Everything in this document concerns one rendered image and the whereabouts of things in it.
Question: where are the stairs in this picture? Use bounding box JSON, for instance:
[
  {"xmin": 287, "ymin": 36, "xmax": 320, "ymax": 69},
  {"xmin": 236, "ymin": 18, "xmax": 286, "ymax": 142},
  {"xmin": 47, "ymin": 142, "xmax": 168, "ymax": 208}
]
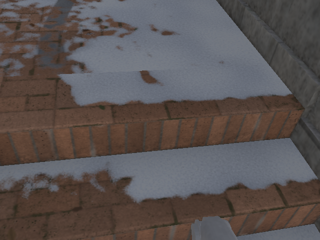
[{"xmin": 0, "ymin": 109, "xmax": 320, "ymax": 240}]

